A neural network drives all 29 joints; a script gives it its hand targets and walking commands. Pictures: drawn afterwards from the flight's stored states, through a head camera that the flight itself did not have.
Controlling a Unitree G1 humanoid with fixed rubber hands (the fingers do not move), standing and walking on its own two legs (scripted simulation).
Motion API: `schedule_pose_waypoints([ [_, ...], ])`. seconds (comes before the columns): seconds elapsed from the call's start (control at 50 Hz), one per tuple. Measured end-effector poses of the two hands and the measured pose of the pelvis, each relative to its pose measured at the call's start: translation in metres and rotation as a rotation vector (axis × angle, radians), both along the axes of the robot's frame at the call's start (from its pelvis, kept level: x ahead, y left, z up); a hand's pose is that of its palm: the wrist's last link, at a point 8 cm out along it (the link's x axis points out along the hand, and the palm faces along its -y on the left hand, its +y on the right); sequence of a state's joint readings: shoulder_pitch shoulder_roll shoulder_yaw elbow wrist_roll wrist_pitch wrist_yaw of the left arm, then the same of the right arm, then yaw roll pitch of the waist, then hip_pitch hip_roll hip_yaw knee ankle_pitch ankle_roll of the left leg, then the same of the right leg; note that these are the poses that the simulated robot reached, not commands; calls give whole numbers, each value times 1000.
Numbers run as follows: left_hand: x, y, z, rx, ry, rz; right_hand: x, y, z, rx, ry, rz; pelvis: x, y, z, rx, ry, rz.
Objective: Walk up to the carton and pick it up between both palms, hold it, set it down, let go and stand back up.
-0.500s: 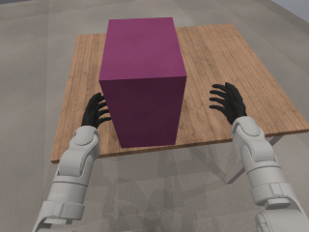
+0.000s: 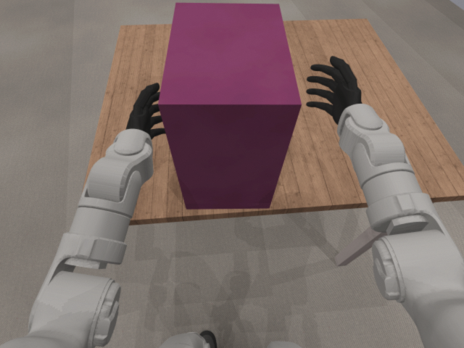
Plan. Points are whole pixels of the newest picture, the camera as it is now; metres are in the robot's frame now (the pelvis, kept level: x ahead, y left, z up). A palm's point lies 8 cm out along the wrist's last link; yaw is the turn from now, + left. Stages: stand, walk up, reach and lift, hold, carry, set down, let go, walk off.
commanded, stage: reach and lift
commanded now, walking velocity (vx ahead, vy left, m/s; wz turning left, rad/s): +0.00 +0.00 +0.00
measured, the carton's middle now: (227, 117) +0.49 +0.01 +0.08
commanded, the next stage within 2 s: none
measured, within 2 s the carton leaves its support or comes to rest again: neither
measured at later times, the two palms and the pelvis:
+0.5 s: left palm (96, 76) +0.43 +0.18 +0.21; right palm (371, 64) +0.44 -0.18 +0.23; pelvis -0.01 -0.03 +0.01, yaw -3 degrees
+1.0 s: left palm (115, 50) +0.49 +0.17 +0.21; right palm (382, 47) +0.48 -0.21 +0.23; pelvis +0.01 -0.02 +0.01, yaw -3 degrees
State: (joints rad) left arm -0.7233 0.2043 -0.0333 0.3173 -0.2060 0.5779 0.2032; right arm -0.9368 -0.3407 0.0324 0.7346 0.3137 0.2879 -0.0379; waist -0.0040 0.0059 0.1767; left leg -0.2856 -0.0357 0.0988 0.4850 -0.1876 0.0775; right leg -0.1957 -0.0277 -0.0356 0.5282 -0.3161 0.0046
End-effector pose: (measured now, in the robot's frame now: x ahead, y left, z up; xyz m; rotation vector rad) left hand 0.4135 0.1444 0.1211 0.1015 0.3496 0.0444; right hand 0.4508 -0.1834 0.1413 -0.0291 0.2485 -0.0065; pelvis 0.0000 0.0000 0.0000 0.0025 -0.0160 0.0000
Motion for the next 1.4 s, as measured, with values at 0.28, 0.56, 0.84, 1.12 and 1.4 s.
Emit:
schedule_pose_waypoints([
  [0.28,-3,31,37,-62,-75,56,-31,-27,23,-36,-13,-121,5,-17,9,-22,198,-48],
  [0.56,18,46,102,-73,-136,127,-6,11,95,-53,-14,-46,-10,-28,7,-17,208,-30],
  [0.84,55,42,124,-64,-162,96,17,-11,108,-24,27,-130,3,-24,7,-32,257,-7],
  [1.12,79,27,58,-71,-102,84,39,-21,44,-35,24,-91,17,-19,9,-17,309,-62],
  [1.4,63,38,-3,-69,-105,94,38,16,-21,-6,13,-39,20,-25,7,-22,370,-38],
])
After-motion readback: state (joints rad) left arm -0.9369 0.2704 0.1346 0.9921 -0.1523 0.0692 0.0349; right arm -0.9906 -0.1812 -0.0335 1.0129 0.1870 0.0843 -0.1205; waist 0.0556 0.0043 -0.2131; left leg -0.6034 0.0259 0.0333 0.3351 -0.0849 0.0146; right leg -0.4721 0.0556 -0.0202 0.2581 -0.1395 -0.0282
